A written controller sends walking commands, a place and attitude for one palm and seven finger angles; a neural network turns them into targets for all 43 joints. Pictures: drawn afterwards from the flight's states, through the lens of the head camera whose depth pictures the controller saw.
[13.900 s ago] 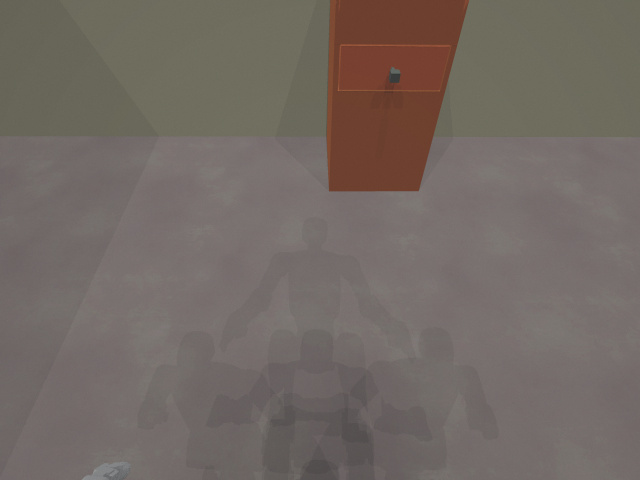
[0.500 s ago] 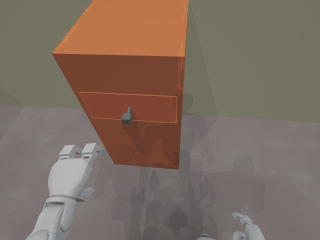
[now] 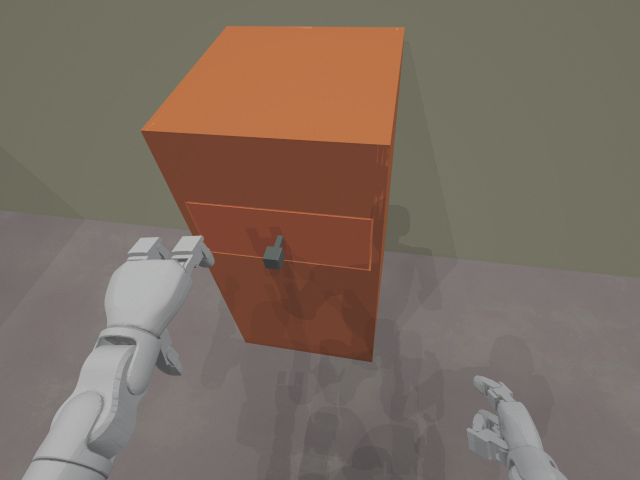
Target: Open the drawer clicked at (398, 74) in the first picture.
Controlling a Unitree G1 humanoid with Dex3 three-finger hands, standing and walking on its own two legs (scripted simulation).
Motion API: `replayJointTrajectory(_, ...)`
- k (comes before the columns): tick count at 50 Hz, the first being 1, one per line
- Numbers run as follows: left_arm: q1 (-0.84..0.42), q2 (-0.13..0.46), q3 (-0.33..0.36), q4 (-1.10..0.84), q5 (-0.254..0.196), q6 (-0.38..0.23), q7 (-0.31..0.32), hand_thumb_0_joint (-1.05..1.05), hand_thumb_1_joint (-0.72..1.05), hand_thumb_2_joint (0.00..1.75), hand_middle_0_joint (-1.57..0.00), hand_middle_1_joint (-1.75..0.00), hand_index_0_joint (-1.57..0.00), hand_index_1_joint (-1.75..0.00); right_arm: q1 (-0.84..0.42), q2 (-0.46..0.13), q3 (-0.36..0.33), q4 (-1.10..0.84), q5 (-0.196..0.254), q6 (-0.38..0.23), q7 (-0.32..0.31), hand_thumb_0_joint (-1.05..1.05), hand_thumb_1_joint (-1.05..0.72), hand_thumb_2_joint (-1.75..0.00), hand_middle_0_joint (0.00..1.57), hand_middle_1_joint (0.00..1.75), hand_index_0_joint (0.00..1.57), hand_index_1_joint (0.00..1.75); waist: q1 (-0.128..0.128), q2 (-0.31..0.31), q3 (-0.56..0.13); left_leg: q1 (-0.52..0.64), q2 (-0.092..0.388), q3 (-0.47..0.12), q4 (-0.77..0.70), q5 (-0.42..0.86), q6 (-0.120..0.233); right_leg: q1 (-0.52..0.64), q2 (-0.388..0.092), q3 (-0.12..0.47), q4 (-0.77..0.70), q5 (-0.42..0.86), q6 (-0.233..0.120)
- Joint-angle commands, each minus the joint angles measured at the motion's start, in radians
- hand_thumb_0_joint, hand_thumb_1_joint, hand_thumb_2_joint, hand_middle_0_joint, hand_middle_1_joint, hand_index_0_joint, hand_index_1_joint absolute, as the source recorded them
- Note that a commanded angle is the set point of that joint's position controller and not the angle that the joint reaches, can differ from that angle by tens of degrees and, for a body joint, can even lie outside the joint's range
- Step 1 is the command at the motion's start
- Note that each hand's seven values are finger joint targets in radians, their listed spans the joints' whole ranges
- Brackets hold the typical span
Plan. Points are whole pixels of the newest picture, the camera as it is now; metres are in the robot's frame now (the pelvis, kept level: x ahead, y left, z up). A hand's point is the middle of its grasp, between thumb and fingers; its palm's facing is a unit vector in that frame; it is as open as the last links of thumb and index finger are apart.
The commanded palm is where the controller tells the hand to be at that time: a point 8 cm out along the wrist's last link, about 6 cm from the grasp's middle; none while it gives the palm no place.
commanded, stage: raise the hand with hooked fingers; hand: left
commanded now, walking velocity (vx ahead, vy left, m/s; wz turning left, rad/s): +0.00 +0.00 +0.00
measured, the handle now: (276, 251) +0.56 +0.20 -0.16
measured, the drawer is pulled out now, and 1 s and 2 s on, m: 0.00 0.00 0.00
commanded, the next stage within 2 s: move the hooked fingers above the handle in 0.54 s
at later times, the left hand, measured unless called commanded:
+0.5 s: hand (169, 287) +0.31 +0.24 +0.08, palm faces +0.03 -0.06 -1.00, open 13.8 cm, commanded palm +0.28 +0.25 +0.13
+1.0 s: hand (193, 278) +0.35 +0.24 +0.04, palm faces -0.03 -0.04 -1.00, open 13.8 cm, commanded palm +0.33 +0.24 +0.09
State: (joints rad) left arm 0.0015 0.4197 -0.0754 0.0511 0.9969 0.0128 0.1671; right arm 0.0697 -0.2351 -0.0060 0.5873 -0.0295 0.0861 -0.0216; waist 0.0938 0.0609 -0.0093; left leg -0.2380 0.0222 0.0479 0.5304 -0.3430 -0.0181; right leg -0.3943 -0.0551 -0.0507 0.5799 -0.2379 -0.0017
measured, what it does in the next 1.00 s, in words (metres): stands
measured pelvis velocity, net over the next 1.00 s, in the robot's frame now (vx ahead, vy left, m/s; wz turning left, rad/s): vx -0.01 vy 0.00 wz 0.01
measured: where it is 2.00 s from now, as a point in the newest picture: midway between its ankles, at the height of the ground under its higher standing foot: outside the picture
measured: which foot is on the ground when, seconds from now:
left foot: down 0.00-1.00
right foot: down 0.00-1.00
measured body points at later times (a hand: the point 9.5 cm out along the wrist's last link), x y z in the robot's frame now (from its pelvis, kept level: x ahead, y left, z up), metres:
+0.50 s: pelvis +0.00 +0.01 +0.01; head +0.04 -0.03 +0.45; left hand +0.30 +0.24 +0.13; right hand +0.17 -0.23 -0.12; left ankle -0.04 +0.13 -0.73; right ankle +0.04 -0.12 -0.73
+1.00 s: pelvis -0.01 +0.00 +0.00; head +0.04 -0.02 +0.45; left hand +0.34 +0.24 +0.09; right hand +0.16 -0.24 -0.12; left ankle -0.04 +0.13 -0.73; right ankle +0.04 -0.12 -0.73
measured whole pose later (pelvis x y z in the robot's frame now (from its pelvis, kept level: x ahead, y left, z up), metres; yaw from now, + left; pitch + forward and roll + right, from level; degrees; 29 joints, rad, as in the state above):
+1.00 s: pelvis -0.01 +0.00 +0.00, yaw +0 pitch +7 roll +1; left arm -0.32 0.44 -0.06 0.45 1.04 -0.14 0.20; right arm 0.16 -0.24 -0.04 0.65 -0.02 0.09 -0.03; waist 0.05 0.04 -0.02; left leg -0.34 0.02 0.04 0.54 -0.32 -0.02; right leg -0.48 -0.06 -0.06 0.57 -0.21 0.00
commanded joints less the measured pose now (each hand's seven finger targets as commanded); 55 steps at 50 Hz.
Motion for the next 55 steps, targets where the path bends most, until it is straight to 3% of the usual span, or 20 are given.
replayJointTrajectory(1, -0.293, 0.217, 0.135, -0.185, -0.008, -0.020, 0.005, 0.00, -0.50, 0.30, -0.30, -1.20, -0.30, -1.20, -0.065, -0.101, -0.033, -0.119, 0.003, -0.031, -0.016, 0.00, -0.90, -0.90, 0.20, 0.30, 0.20, 0.30, -0.013, -0.052, -0.255, -0.023, -0.057, 0.000, -0.082, 0.329, 0.036, 0.289, 0.041, 0.037, -0.082, 0.267, -0.033)
replayJointTrajectory(5, -0.364, 0.245, 0.149, -0.165, -0.025, -0.035, -0.026, 0.00, -0.50, 0.30, -0.30, -1.20, -0.30, -1.20, -0.063, -0.106, -0.033, -0.112, 0.007, -0.027, -0.018, 0.00, -0.90, -0.90, 0.20, 0.30, 0.20, 0.30, -0.019, -0.042, -0.263, -0.012, -0.056, -0.003, -0.096, 0.352, 0.035, 0.310, 0.042, 0.033, -0.097, 0.293, -0.033)
replayJointTrajectory(7, -0.378, 0.256, 0.153, -0.130, -0.038, -0.041, -0.044, 0.00, -0.50, 0.30, -0.30, -1.20, -0.30, -1.20, -0.053, -0.109, -0.033, -0.107, 0.010, -0.025, -0.021, 0.00, -0.90, -0.90, 0.20, 0.30, 0.20, 0.30, -0.016, -0.067, -0.260, -0.018, -0.057, -0.001, -0.106, 0.343, 0.037, 0.322, 0.039, 0.031, -0.106, 0.290, -0.029)
replayJointTrajectory(12, -0.293, 0.237, 0.156, -0.136, -0.056, -0.073, -0.077, 0.00, -0.50, 0.30, -0.30, -1.20, -0.30, -1.20, -0.038, -0.120, -0.043, -0.116, 0.011, -0.019, -0.005, 0.00, -0.90, -0.90, 0.20, 0.30, 0.20, 0.30, 0.002, -0.070, -0.266, -0.027, -0.054, -0.001, -0.118, 0.393, 0.034, 0.338, 0.039, 0.023, -0.100, 0.326, -0.033)
replayJointTrajectory(20, -0.318, 0.278, 0.218, -0.185, -0.043, -0.118, 0.000, 0.00, -0.50, 0.30, -0.30, -1.20, -0.30, -1.20, -0.023, -0.126, -0.059, -0.113, 0.013, -0.021, 0.001, 0.00, -0.90, -0.90, 0.20, 0.30, 0.20, 0.30, 0.001, -0.041, -0.295, -0.027, -0.053, -0.013, -0.114, 0.402, 0.030, 0.314, 0.042, 0.021, -0.090, 0.300, -0.037)
replayJointTrajectory(22, -0.313, 0.260, 0.204, -0.155, -0.035, -0.109, 0.019, 0.00, -0.50, 0.30, -0.30, -1.20, -0.30, -1.20, -0.016, -0.123, -0.062, -0.104, 0.016, -0.019, 0.002, 0.00, -0.90, -0.90, 0.20, 0.30, 0.20, 0.30, -0.001, -0.047, -0.278, -0.030, -0.052, -0.008, -0.118, 0.380, 0.029, 0.292, 0.043, 0.017, -0.092, 0.272, -0.038)
replayJointTrajectory(24, -0.331, 0.258, 0.193, -0.168, -0.028, -0.100, 0.032, 0.00, -0.50, 0.30, -0.30, -1.20, -0.30, -1.20, -0.020, -0.123, -0.065, -0.103, 0.017, -0.021, 0.002, 0.00, -0.90, -0.90, 0.20, 0.30, 0.20, 0.30, -0.001, -0.012, -0.297, -0.012, -0.051, -0.007, -0.119, 0.386, 0.027, 0.288, 0.043, 0.015, -0.089, 0.266, -0.040)
replayJointTrajectory(25, -0.338, 0.263, 0.197, -0.185, -0.027, -0.094, 0.035, 0.00, -0.50, 0.30, -0.30, -1.20, -0.30, -1.20, -0.023, -0.127, -0.066, -0.105, 0.016, -0.022, 0.002, 0.00, -0.90, -0.90, 0.20, 0.30, 0.20, 0.30, -0.002, -0.012, -0.318, -0.004, -0.049, -0.012, -0.118, 0.396, 0.027, 0.298, 0.046, 0.017, -0.088, 0.267, -0.041)
replayJointTrajectory(29, -0.335, 0.247, 0.165, -0.170, -0.029, -0.072, 0.022, 0.00, -0.50, 0.30, -0.30, -1.20, -0.30, -1.20, -0.024, -0.127, -0.063, -0.101, 0.017, -0.020, 0.000, 0.00, -0.90, -0.90, 0.20, 0.30, 0.20, 0.30, -0.006, -0.038, -0.300, -0.001, -0.046, -0.009, -0.126, 0.392, 0.029, 0.296, 0.044, 0.013, -0.095, 0.268, -0.037)
replayJointTrajectory(32, -0.319, 0.235, 0.150, -0.130, -0.035, -0.060, -0.001, 0.00, -0.50, 0.30, -0.30, -1.20, -0.30, -1.20, -0.029, -0.127, -0.056, -0.100, 0.021, -0.016, -0.003, 0.00, -0.90, -0.90, 0.20, 0.30, 0.20, 0.30, -0.009, -0.057, -0.242, -0.024, -0.046, -0.008, -0.141, 0.339, 0.030, 0.283, 0.046, 0.010, -0.109, 0.221, -0.036)
replayJointTrajectory(36, -0.420, 0.188, 0.091, -0.034, -0.016, -0.069, -0.014, 0.00, -0.50, 0.30, -0.30, -1.20, -0.30, -1.20, -0.010, -0.126, -0.052, -0.088, 0.020, -0.015, -0.007, 0.00, -0.90, -0.90, 0.20, 0.30, 0.20, 0.30, -0.037, -0.096, -0.206, -0.047, -0.049, -0.002, -0.130, 0.273, 0.033, 0.224, 0.049, 0.007, -0.114, 0.164, -0.033)
replayJointTrajectory(41, -0.562, 0.227, 0.114, 0.038, 0.015, -0.124, 0.022, 0.00, -0.50, 0.30, -0.30, -1.20, -0.30, -1.20, 0.033, -0.123, -0.060, -0.074, 0.010, -0.027, -0.016, 0.00, -0.90, -0.90, 0.20, 0.30, 0.20, 0.30, -0.042, -0.052, -0.287, -0.051, -0.058, -0.006, -0.095, 0.261, 0.034, 0.213, 0.046, 0.017, -0.089, 0.163, -0.036)
replayJointTrajectory(42, -0.567, 0.261, 0.151, 0.085, 0.020, -0.132, 0.034, 0.00, -0.50, 0.30, -0.30, -1.20, -0.30, -1.20, 0.044, -0.124, -0.063, -0.066, 0.010, -0.027, -0.022, 0.00, -0.90, -0.90, 0.20, 0.30, 0.20, 0.30, -0.040, -0.063, -0.284, -0.070, -0.060, -0.004, -0.087, 0.262, 0.035, 0.215, 0.047, 0.017, -0.084, 0.175, -0.036)
replayJointTrajectory(44, -0.618, 0.244, 0.139, 0.158, 0.030, -0.142, 0.054, 0.00, -0.50, 0.30, -0.30, -1.20, -0.30, -1.20, 0.056, -0.122, -0.064, -0.055, 0.012, -0.026, -0.024, 0.00, -0.90, -0.90, 0.20, 0.30, 0.20, 0.30, -0.053, -0.068, -0.272, -0.101, -0.063, -0.003, -0.075, 0.255, 0.034, 0.188, 0.047, 0.016, -0.073, 0.177, -0.035)
replayJointTrajectory(47, -0.667, 0.262, 0.154, 0.212, 0.041, -0.156, 0.086, 0.00, -0.50, 0.30, -0.30, -1.20, -0.30, -1.20, 0.083, -0.126, -0.077, -0.046, 0.009, -0.031, -0.024, 0.00, -0.90, -0.90, 0.20, 0.30, 0.20, 0.30, -0.056, -0.048, -0.333, -0.113, -0.066, 0.001, -0.047, 0.277, 0.038, 0.195, 0.046, 0.022, -0.050, 0.214, -0.036)
replayJointTrajectory(49, -0.669, 0.239, 0.141, 0.234, 0.043, -0.161, 0.100, 0.00, -0.50, 0.30, -0.30, -1.20, -0.30, -1.20, 0.099, -0.125, -0.085, -0.044, 0.007, -0.030, -0.020, 0.00, -0.90, -0.90, 0.20, 0.30, 0.20, 0.30, -0.057, -0.035, -0.376, -0.120, -0.066, 0.001, -0.029, 0.321, 0.036, 0.201, 0.048, 0.020, -0.027, 0.266, -0.039)
replayJointTrajectory(51, -0.667, 0.211, 0.120, 0.304, 0.043, -0.155, 0.107, 0.00, -0.50, 0.30, -0.30, -1.20, -0.30, -1.20, 0.113, -0.132, -0.090, -0.038, 0.010, -0.027, -0.016, 0.00, -0.90, -0.90, 0.20, 0.30, 0.20, 0.30, -0.074, -0.058, -0.357, -0.147, -0.065, -0.001, -0.015, 0.304, 0.039, 0.171, 0.050, 0.017, -0.020, 0.258, -0.038)
replayJointTrajectory(52, -0.681, 0.234, 0.140, 0.339, 0.046, -0.157, 0.109, 0.00, -0.50, 0.30, -0.30, -1.20, -0.30, -1.20, 0.125, -0.138, -0.093, -0.030, 0.011, -0.024, -0.017, 0.00, -0.90, -0.90, 0.20, 0.30, 0.20, 0.30, -0.075, -0.073, -0.343, -0.170, -0.064, 0.001, -0.012, 0.297, 0.039, 0.162, 0.050, 0.016, -0.015, 0.257, -0.037)
replayJointTrajectory(54, -0.707, 0.210, 0.111, 0.363, 0.051, -0.158, 0.114, 0.00, -0.50, 0.30, -0.30, -1.20, -0.30, -1.20, 0.141, -0.144, -0.098, -0.030, 0.010, -0.021, -0.014, 0.00, -0.90, -0.90, 0.20, 0.30, 0.20, 0.30, -0.082, -0.071, -0.376, -0.182, -0.067, 0.005, 0.003, 0.289, 0.043, 0.157, 0.049, 0.022, -0.005, 0.262, -0.036)
replayJointTrajectory(55, -0.742, 0.230, 0.128, 0.360, 0.058, -0.166, 0.119, 0.00, -0.50, 0.30, -0.30, -1.20, -0.30, -1.20, 0.147, -0.147, -0.104, -0.031, 0.010, -0.020, -0.014, 0.00, -0.90, -0.90, 0.20, 0.30, 0.20, 0.30, -0.087, -0.062, -0.392, -0.184, -0.067, 0.003, 0.011, 0.296, 0.042, 0.153, 0.051, 0.018, 0.004, 0.260, -0.039)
